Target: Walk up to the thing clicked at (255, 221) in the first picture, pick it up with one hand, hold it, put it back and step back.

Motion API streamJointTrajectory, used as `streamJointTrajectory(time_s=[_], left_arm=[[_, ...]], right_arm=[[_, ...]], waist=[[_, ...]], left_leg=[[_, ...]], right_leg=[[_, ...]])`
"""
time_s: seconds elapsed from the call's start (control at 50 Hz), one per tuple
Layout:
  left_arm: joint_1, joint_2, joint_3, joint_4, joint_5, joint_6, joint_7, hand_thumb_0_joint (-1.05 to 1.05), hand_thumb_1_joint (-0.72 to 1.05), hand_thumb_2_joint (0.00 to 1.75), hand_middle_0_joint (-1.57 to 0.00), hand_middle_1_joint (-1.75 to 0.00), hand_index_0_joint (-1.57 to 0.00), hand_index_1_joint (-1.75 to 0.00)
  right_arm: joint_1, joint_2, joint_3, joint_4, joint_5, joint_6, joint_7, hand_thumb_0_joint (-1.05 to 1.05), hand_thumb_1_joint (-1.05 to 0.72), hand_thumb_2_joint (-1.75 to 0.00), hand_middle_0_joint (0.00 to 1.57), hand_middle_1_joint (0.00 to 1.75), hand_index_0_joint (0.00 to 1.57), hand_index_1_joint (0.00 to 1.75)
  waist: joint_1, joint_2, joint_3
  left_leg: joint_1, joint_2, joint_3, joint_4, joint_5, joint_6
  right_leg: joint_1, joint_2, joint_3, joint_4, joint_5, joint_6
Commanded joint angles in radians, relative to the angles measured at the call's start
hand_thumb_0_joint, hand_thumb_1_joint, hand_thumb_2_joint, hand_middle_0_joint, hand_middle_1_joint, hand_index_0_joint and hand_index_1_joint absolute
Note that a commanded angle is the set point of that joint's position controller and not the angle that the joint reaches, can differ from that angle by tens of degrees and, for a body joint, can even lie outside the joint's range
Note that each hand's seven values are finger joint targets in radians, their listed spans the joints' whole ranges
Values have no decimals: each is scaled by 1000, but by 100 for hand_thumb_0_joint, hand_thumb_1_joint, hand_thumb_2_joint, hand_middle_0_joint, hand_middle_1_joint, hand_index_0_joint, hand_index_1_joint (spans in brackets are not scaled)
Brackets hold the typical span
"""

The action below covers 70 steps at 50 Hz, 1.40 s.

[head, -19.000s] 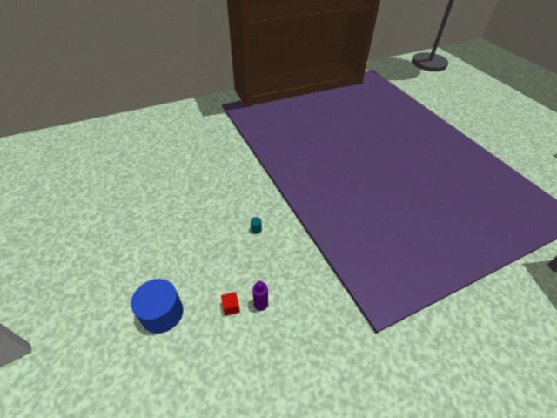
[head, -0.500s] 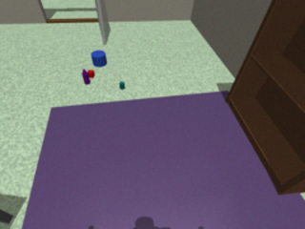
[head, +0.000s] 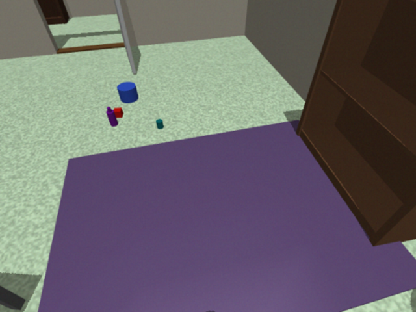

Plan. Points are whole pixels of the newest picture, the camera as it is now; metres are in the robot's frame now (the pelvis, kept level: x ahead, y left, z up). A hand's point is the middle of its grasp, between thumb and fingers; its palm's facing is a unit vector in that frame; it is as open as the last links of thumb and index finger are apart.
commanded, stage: stand
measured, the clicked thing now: (159, 124) +1.62 +0.38 -0.74
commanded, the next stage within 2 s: none
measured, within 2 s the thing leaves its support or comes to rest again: neither
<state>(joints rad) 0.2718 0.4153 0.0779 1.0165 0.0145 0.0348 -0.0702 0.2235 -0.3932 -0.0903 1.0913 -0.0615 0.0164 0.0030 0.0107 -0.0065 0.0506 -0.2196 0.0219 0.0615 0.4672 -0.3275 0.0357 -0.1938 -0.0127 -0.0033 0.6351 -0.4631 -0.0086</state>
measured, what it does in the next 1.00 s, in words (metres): steps on the spot: right foot, then left foot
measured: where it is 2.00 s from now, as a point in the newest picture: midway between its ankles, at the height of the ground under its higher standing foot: outside the picture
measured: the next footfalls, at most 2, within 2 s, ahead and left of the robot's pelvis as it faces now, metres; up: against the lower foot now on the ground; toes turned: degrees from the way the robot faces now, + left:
right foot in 0.02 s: +0.04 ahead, -0.10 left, -0.02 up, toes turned +0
left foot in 0.28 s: +0.02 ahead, +0.13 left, -0.02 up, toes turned -1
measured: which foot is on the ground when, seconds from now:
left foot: down 0.00-0.02, up 0.04-0.26, down 0.28-1.00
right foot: up 0.00-0.00, down 0.02-1.00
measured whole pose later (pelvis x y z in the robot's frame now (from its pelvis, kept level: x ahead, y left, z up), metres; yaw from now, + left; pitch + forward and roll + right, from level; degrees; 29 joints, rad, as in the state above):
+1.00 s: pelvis -0.01 +0.01 +0.01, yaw +1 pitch -1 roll +0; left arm 0.09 0.36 0.00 1.16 0.00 -0.01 -0.02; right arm 0.09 -0.34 0.00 1.15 -0.01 -0.02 0.01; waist 0.00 0.00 0.05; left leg -0.10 -0.02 -0.03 0.31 -0.18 0.00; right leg -0.14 0.01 -0.01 0.32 -0.15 -0.01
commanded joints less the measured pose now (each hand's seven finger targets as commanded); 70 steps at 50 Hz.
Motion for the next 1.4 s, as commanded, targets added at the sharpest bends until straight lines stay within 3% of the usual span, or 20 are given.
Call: streamJointTrajectory(time_s=[0.0,0.02,0.04,0.08,0.12,0.14,0.16,0.2,0.22,0.24,0.26,0.28,0.3,0.36,0.6,0.94,0.98,1.1,1.32,1.38], left_arm=[[-149,216,16,-94,6,-65,72,0,90,90,-20,-30,-20,-30],[-152,236,21,-107,-4,-75,85,0,90,90,-20,-30,-20,-30],[-189,224,17,-88,-1,-81,95,0,90,90,-20,-30,-20,-30],[-231,182,-1,-71,-5,-76,93,0,90,90,-20,-30,-20,-30],[-209,180,-6,-62,0,-80,89,0,90,90,-20,-30,-20,-30],[-191,183,-7,-49,3,-78,91,0,90,90,-20,-30,-20,-30],[-190,187,-7,-40,4,-78,91,0,90,90,-20,-30,-20,-30],[-184,192,-3,-28,1,-76,90,0,90,90,-20,-30,-20,-30],[-186,200,0,-24,-3,-76,90,0,90,90,-20,-30,-20,-30],[-172,175,-5,-25,-11,-80,90,0,90,90,-20,-30,-20,-30],[-158,157,-7,-15,-18,-83,89,0,90,90,-20,-30,-20,-30],[-135,152,-9,-10,-22,-87,89,0,90,90,-20,-30,-20,-30],[-135,160,-8,-1,-28,-87,90,0,90,90,-20,-30,-20,-30],[-228,167,-8,6,-16,-86,86,0,90,90,-20,-30,-20,-30],[-262,139,-27,50,-9,-71,66,0,90,90,-20,-30,-20,-30],[-247,152,-37,66,-11,-77,72,0,90,90,-20,-30,-20,-30],[-248,155,-37,71,-11,-75,74,0,90,90,-20,-30,-20,-30],[-233,152,-41,69,-11,-74,77,0,90,90,-20,-30,-20,-30],[-236,148,-37,69,-10,-74,82,0,90,90,-20,-30,-20,-30],[-247,146,-34,65,-7,-71,81,0,90,90,-20,-30,-20,-30]], right_arm=[[-76,-49,14,-131,63,-10,-22,0,-90,-90,20,30,20,30],[-128,-130,-12,-144,52,-14,-22,0,-90,-90,20,30,20,30],[-118,-153,-18,-121,63,-15,-10,0,-90,-90,20,30,20,30],[-63,-145,-10,-77,71,-3,2,0,-90,-90,20,30,20,30],[-73,-157,-14,-59,57,-1,8,0,-90,-90,20,30,20,30],[-88,-168,-14,-59,50,0,7,0,-90,-90,20,30,20,30],[-102,-165,-12,-63,48,-2,5,0,-90,-90,20,30,20,30],[-119,-145,1,-65,51,-17,0,0,-90,-90,20,30,20,30],[-118,-143,4,-62,52,-24,-5,0,-90,-90,20,30,20,30],[-143,-158,1,-68,51,-34,-8,0,-90,-90,20,30,20,30],[-129,-175,-3,-53,48,-41,-12,0,-90,-90,20,30,20,30],[-146,-192,-3,-51,49,-44,-13,0,-90,-90,20,30,20,30],[-169,-196,4,-51,52,-46,-13,0,-90,-90,20,30,20,30],[-184,-125,30,-33,61,-43,-5,0,-90,-90,20,30,20,30],[-207,-166,39,-17,50,-53,-8,0,-90,-90,20,30,20,30],[-192,-180,50,-4,53,-57,-9,0,-90,-90,20,30,20,30],[-194,-173,53,-4,53,-54,-10,0,-90,-90,20,30,20,30],[-198,-177,52,-2,55,-53,-14,0,-90,-90,20,30,20,30],[-208,-175,55,-12,56,-47,-17,0,-90,-90,20,30,20,30],[-200,-174,58,-15,55,-47,-19,0,-90,-90,20,30,20,30]], waist=[[-44,-325,69],[-53,-199,61],[-47,-114,31],[-60,-161,46],[-43,-184,44],[-30,-175,76],[-30,-163,81],[-25,-125,72],[-31,-105,49],[-21,-54,2],[-14,-27,-57],[7,-11,-107],[15,2,-134],[-4,12,-114],[6,47,-13],[-7,8,-108],[-10,5,-95],[-11,29,-132],[-10,7,-125],[-13,10,-115]], left_leg=[[-200,-31,-127,236,-144,-8],[-121,1,-165,256,-87,-16],[-70,26,-147,212,-77,-13],[23,-2,-136,264,-76,0],[-16,0,-150,231,-50,-8],[-44,4,-162,215,-42,-10],[-20,10,-157,185,-51,-12],[0,14,-141,23,-54,-18],[44,17,-137,-84,42,-18],[96,35,-169,-156,155,-15],[143,64,-201,-132,282,-12],[164,79,-212,-110,339,-11],[141,81,-209,-102,308,-10],[87,76,-183,-155,185,-23],[-22,99,-215,-247,16,-11],[107,105,-196,-208,280,-8],[103,102,-194,-210,271,-9],[162,104,-178,-180,398,-15],[150,106,-172,-179,434,-15],[131,106,-174,-196,417,-17]], right_leg=[[0,-302,503,-474,266,-48],[-90,-310,481,-469,246,-111],[-112,-279,368,-450,181,-115],[-212,-197,274,-466,-65,-106],[-136,-178,280,-492,-155,-71],[-134,-187,293,-489,-129,-56],[-147,-190,291,-482,-108,-66],[-68,-194,276,-437,67,-74],[-46,-191,248,-413,139,-65],[8,-170,220,-365,315,-37],[40,-148,191,-325,418,-16],[79,-130,175,-315,489,7],[113,-116,163,-339,467,17],[131,-114,150,-365,310,-17],[99,-95,125,-366,217,-14],[120,-112,107,-350,411,-7],[111,-109,102,-354,400,-4],[121,-119,99,-339,524,-10],[172,-124,90,-346,597,-3],[181,-121,89,-348,560,-5]])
